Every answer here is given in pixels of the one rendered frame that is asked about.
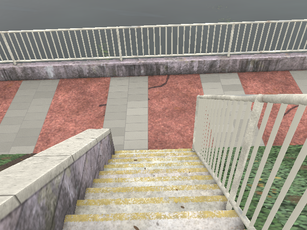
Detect stairs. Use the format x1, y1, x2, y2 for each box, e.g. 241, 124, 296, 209
62, 149, 247, 230

